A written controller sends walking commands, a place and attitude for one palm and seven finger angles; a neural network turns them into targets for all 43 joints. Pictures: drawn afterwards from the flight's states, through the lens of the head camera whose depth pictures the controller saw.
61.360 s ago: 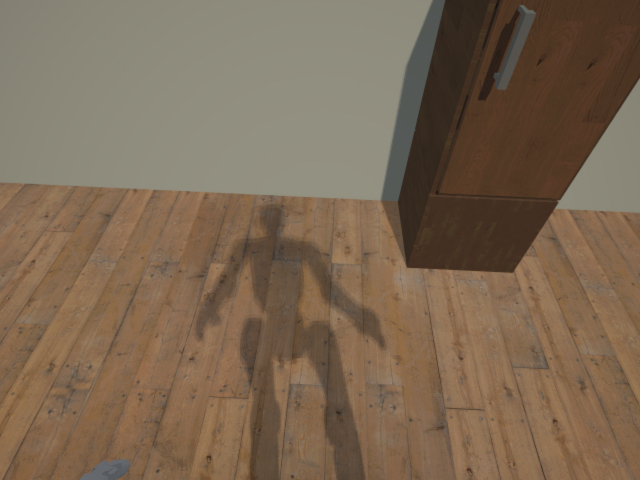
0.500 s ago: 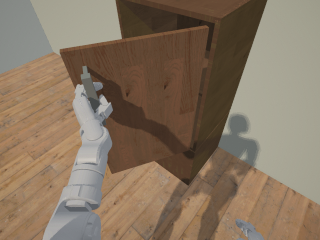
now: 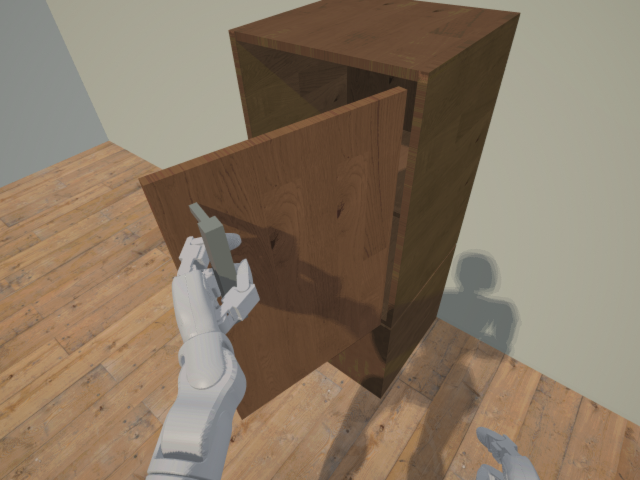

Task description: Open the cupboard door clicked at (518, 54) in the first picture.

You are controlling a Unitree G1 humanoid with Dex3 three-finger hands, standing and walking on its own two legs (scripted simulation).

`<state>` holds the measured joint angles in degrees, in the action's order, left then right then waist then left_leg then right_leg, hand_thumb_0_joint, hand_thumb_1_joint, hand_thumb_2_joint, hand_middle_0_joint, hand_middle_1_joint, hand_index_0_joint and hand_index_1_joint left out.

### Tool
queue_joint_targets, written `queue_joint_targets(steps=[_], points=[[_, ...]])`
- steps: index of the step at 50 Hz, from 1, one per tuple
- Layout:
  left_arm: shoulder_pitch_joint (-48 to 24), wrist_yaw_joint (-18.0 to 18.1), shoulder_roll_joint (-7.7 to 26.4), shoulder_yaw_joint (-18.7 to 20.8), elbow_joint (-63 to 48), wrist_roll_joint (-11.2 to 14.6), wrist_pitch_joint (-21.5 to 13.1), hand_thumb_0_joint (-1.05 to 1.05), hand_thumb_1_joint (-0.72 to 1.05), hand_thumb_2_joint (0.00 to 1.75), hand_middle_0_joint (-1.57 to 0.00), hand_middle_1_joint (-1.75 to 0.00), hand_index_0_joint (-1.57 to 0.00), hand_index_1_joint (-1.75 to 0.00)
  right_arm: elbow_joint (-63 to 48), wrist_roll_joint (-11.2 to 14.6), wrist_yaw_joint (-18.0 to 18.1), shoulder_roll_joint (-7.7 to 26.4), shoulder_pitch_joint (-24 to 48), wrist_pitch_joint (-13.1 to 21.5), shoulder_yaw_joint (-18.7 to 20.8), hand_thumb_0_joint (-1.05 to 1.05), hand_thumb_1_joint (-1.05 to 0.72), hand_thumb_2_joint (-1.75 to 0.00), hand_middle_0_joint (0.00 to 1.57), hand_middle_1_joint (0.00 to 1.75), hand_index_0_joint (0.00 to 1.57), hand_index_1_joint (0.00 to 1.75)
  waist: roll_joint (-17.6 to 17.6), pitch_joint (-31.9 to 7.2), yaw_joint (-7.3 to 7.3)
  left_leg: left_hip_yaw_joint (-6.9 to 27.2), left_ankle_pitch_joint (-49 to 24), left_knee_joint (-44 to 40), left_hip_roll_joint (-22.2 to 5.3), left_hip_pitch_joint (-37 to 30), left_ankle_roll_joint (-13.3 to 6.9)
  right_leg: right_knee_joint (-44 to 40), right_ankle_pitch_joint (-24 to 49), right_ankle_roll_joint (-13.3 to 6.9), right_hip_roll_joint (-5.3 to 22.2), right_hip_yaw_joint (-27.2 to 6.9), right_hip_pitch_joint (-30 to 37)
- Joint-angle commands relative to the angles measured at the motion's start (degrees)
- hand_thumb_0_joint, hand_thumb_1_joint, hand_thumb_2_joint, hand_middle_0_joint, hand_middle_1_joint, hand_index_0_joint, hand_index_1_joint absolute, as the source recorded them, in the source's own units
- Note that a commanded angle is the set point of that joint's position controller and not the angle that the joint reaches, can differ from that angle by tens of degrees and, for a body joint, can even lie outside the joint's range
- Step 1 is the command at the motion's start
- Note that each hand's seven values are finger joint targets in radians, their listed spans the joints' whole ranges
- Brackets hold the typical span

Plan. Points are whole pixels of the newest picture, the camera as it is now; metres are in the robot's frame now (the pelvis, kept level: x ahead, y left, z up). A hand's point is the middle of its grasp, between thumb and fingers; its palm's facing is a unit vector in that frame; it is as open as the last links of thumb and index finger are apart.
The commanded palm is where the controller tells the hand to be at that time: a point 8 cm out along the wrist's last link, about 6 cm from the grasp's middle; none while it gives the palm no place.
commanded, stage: pull the door open along its arc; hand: left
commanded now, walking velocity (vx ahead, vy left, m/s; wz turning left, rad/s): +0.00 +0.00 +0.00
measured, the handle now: (218, 265) +0.34 +0.15 +0.13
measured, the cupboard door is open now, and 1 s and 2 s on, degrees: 75 78 80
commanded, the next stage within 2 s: open thumb and fingers to let go in 0.12 s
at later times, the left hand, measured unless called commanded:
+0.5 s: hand (255, 300) +0.29 +0.09 +0.13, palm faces +0.44 -0.90 +0.00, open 7.7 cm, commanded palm +0.24 +0.12 +0.12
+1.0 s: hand (264, 299) +0.29 +0.08 +0.13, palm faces +0.41 -0.91 +0.02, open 15.1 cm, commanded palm +0.24 +0.12 +0.12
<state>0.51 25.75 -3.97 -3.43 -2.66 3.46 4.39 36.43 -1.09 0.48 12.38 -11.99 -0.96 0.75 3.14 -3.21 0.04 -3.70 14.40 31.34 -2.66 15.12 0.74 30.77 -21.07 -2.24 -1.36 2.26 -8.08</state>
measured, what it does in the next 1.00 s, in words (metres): stands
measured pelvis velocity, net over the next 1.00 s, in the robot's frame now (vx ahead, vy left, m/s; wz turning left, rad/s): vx -0.02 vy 0.00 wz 0.05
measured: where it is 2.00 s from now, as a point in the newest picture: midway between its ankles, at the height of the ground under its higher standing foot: outside the picture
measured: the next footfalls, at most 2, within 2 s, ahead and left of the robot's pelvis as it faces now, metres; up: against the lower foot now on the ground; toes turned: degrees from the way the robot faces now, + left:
none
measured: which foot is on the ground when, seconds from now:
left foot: down 0.00-1.00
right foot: down 0.00-1.00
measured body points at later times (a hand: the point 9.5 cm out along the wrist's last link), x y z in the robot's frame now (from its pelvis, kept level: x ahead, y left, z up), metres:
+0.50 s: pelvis +0.00 -0.01 +0.00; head -0.02 -0.03 +0.45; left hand +0.26 +0.14 +0.13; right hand +0.21 -0.19 -0.10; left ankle +0.03 +0.13 -0.73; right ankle -0.05 -0.09 -0.73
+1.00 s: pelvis -0.02 +0.00 +0.00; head -0.04 -0.02 +0.45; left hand +0.26 +0.13 +0.13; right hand +0.19 -0.20 -0.09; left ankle +0.03 +0.13 -0.73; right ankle -0.05 -0.09 -0.73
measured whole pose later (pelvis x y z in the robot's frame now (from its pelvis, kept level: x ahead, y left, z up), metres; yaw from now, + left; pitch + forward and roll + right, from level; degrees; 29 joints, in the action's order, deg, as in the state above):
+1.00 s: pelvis -0.02 +0.00 +0.00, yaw +3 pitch -4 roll +0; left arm -2.7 33.5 -6.5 -12.4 -3.5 -1.5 10.5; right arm 37.4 -2.1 0.0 10.3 -6.8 -5.1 -0.7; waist 2.9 -0.1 -1.3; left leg -0.6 13.4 32.3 -2.0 14.4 0.9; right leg 30.9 -20.8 -2.6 -1.1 5.3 -5.8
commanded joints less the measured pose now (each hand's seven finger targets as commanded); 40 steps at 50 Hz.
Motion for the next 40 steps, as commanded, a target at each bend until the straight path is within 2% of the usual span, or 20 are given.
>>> queue_joint_targets(steps=[1, 2, 3, 6, 7, 8, 10, 11, 12, 14, 16, 18, 23, 25, 28, 31, 33, 38, 40], points=[[-2.5, 2.9, 1.2, -2.4, -24.1, -3.6, 0.2, 0.00, 0.90, 0.90, -0.40, -1.35, -0.40, -1.35, -11.5, -0.2, -0.5, 3.5, 12.0, 0.9, 0.5, 0.00, -0.90, -0.90, 0.20, 0.30, 0.20, 0.30, -6.7, -6.4, -3.45, 1.4, -16.0, -0.7, 1.6, -9.9, -1.9, -6.0, 24.4, 1.2, 1.7, 0.0, -2.6], [0.0, 3.6, 0.3, -3.9, -24.7, -4.6, 1.3, 0.00, 0.90, 0.90, -0.40, -1.35, -0.40, -1.35, -11.6, -0.4, -0.8, 3.3, 12.3, 0.2, 0.4, 0.00, -0.90, -0.90, 0.20, 0.30, 0.20, 0.30, -7.3, -5.6, -3.59, 1.8, -16.6, -0.4, 1.4, -10.0, -1.9, -6.0, 24.4, 0.9, 1.5, 0.3, -2.6], [-0.4, 4.3, -1.7, -6.0, -26.1, -5.2, 2.4, 0.00, 0.90, 0.90, -0.40, -1.35, -0.40, -1.35, -12.0, -0.4, -1.2, 3.0, 13.1, -0.3, 0.2, 0.00, -0.90, -0.90, 0.20, 0.30, 0.20, 0.30, -5.5, -5.7, -3.27, 1.8, -17.1, -0.1, 1.5, -10.4, -1.9, -5.6, 25.3, 0.9, 1.7, 0.3, -2.9], [-2.1, 6.8, -5.5, -10.2, -25.2, -7.5, 5.3, 0.00, 0.90, 0.90, -0.40, -1.35, -0.40, -1.35, -11.6, -0.6, -2.1, 2.6, 14.9, -1.7, -0.4, 0.00, -0.90, -0.90, 0.20, 0.30, 0.20, 0.30, -5.3, -4.4, -2.52, 2.7, -16.5, 0.9, 1.6, -10.6, -1.7, -5.4, 23.5, 0.6, 1.6, 0.6, -5.0], [-2.7, 7.5, -7.2, -11.7, -25.3, -7.4, 6.2, 0.00, 0.90, 0.90, -0.40, -1.35, -0.40, -1.35, -11.1, -0.5, -2.4, 2.6, 15.4, -2.1, -0.5, 0.00, -0.90, -0.90, 0.20, 0.30, 0.20, 0.30, -5.9, -4.4, -2.36, 3.2, -16.6, 1.3, 1.4, -10.8, -1.7, -5.4, 22.9, 0.4, 1.3, 1.0, -5.3], [-4.5, 7.9, -7.5, -11.5, -24.2, -6.9, 6.9, 0.00, 0.90, 0.90, -0.40, -1.35, -0.40, -1.35, -10.7, -0.4, -2.5, 2.6, 16.1, -2.5, -0.6, 0.00, -0.90, -0.90, 0.20, 0.30, 0.20, 0.30, -5.1, -4.5, -2.06, 3.2, -16.1, 1.5, 1.6, -11.0, -1.7, -5.3, 23.1, 0.5, 1.5, 1.0, -5.9], [-10.8, 8.8, -6.2, -9.8, -22.4, -6.1, 7.6, 0.00, 0.90, 0.90, -0.40, -1.35, -0.40, -1.35, -9.8, -0.4, -1.9, 2.4, 16.9, -3.2, -1.0, 0.00, -0.90, -0.90, 0.20, 0.30, 0.20, 0.30, -5.6, -4.2, -1.82, 3.5, -14.8, 1.6, 2.0, -10.7, -1.6, -5.5, 21.9, 0.6, 1.5, 0.9, -6.4], [-16.4, 9.1, -4.5, -8.2, -20.5, -5.9, 7.5, 0.00, 0.90, 0.90, -0.40, -1.35, -0.40, -1.35, -8.9, -0.5, -1.4, 2.4, 16.8, -3.5, -1.3, 0.00, -0.90, -0.90, 0.20, 0.30, 0.20, 0.30, -6.6, -3.7, -1.05, 3.7, -14.0, 1.7, 2.4, -10.1, -1.6, -5.8, 21.2, 0.8, 1.7, 0.5, -6.8], [-16.3, 9.1, -3.8, -7.3, -20.2, -5.6, 7.4, 0.00, 0.83, 0.87, -0.40, -1.34, -0.40, -1.34, -8.7, -0.6, -1.0, 2.1, 16.8, -3.7, -1.2, 0.00, -0.90, -0.90, 0.20, 0.30, 0.20, 0.30, -6.1, -4.4, -1.89, 3.7, -13.8, 1.6, 2.5, -10.3, -1.7, -6.3, 21.0, 0.8, 1.8, 0.1, -6.1], [-14.3, 8.5, -4.6, -7.7, -19.9, -5.8, 7.4, 0.00, 0.69, 0.81, -0.38, -1.33, -0.38, -1.33, -9.3, -0.7, -0.8, 1.9, 16.9, -4.0, -1.3, 0.00, -0.90, -0.90, 0.20, 0.30, 0.20, 0.30, -5.2, -7.2, -2.38, 3.5, -15.8, 1.7, 2.6, -11.1, -1.7, -5.1, 24.3, 0.7, 2.1, -0.1, -4.5], [-12.9, 7.8, -5.6, -8.8, -20.2, -6.2, 7.2, 0.00, 0.55, 0.75, -0.38, -1.31, -0.38, -1.31, -9.8, -0.8, -0.8, 1.7, 16.0, -4.3, -1.2, 0.00, -0.90, -0.90, 0.20, 0.30, 0.20, 0.30, -5.9, -9.4, -2.44, 3.6, -18.1, 1.8, 2.7, -11.0, -1.5, -3.8, 29.4, 0.9, 2.4, -0.2, -2.5], [-11.3, 6.8, -6.4, -10.3, -20.9, -6.6, 6.8, 0.00, 0.41, 0.69, -0.36, -1.30, -0.36, -1.30, -10.1, -0.6, -1.1, 1.7, 15.0, -4.7, -1.0, 0.00, -0.90, -0.90, 0.20, 0.30, 0.20, 0.30, -5.7, -10.5, -2.32, 3.8, -20.0, 1.6, 2.2, -11.0, -1.5, -2.7, 31.5, 0.7, 2.3, 0.0, -1.6], [-12.6, 4.9, -6.2, -11.6, -21.6, -6.3, 5.2, 0.00, 0.06, 0.54, -0.34, -1.26, -0.34, -1.26, -10.5, -0.4, -0.7, 2.1, 14.7, -3.9, -1.0, 0.00, -0.90, -0.90, 0.20, 0.30, 0.20, 0.30, -7.9, -8.0, -1.19, 4.3, -17.3, 1.6, 2.1, -10.1, -1.8, -3.6, 28.8, 1.1, 2.4, -0.2, -3.2], [-12.6, 4.7, -4.7, -10.2, -21.5, -6.0, 4.6, 0.00, -0.08, 0.48, -0.33, -1.24, -0.33, -1.24, -10.5, -0.4, -0.2, 2.1, 15.0, -3.4, -0.9, 0.00, -0.90, -0.90, 0.20, 0.30, 0.20, 0.30, -8.5, -7.9, -1.62, 4.2, -16.0, 1.5, 2.3, -9.8, -1.8, -4.2, 27.0, 1.2, 2.4, -0.3, -3.1], [-13.4, 5.0, -5.0, -10.5, -20.7, -6.1, 4.2, 0.00, -0.29, 0.39, -0.32, -1.22, -0.32, -1.22, -10.2, -0.5, 0.0, 2.1, 15.1, -2.7, -1.0, 0.00, -0.90, -0.90, 0.20, 0.30, 0.20, 0.30, -6.8, -7.1, -1.78, 4.2, -14.3, 1.3, 2.5, -9.9, -1.9, -5.1, 23.3, 1.0, 2.6, -0.5, -4.0], [-15.1, 5.5, -4.1, -9.3, -19.6, -6.2, 3.7, 0.00, -0.50, 0.30, -0.30, -1.20, -0.30, -1.20, -9.6, -0.6, 0.3, 2.2, 15.1, -2.1, -0.9, 0.00, -0.90, -0.90, 0.20, 0.30, 0.20, 0.30, -7.7, -6.6, -1.83, 4.0, -12.7, 1.1, 2.7, -9.5, -1.9, -6.3, 21.1, 1.3, 2.9, -1.1, -4.2], [-15.4, 5.7, -3.0, -8.1, -18.3, -6.0, 3.5, 0.00, -0.50, 0.30, -0.30, -1.20, -0.30, -1.20, -9.4, -0.6, 0.6, 2.2, 15.4, -2.1, -0.8, 0.00, -0.90, -0.90, 0.20, 0.30, 0.20, 0.30, -8.1, -6.0, -2.16, 3.8, -11.6, 0.7, 2.9, -9.3, -1.9, -7.5, 18.7, 1.3, 3.1, -1.5, -4.2], [-16.8, 6.9, -4.8, -9.1, -16.4, -6.6, 3.1, 0.00, -0.50, 0.30, -0.26, -0.95, -0.26, -0.95, -8.8, -0.7, 0.4, 2.1, 15.4, -1.6, -0.6, 0.00, -0.90, -0.90, 0.20, 0.30, 0.20, 0.30, -6.6, -5.3, -2.31, 3.8, -11.2, 0.4, 2.8, -9.9, -1.9, -8.0, 15.7, 0.8, 2.8, -1.2, -5.1], [-19.4, 7.3, -5.4, -9.8, -15.7, -7.0, 2.8, 0.00, -0.50, 0.30, -0.24, -0.85, -0.24, -0.85, -8.5, -0.8, 0.3, 2.2, 15.4, -1.4, -0.5, 0.00, -0.90, -0.90, 0.20, 0.30, 0.20, 0.30, -6.6, -5.0, -1.81, 3.8, -10.4, 0.3, 2.7, -10.1, -1.9, -8.3, 13.8, 0.8, 2.8, -1.3, -6.0]])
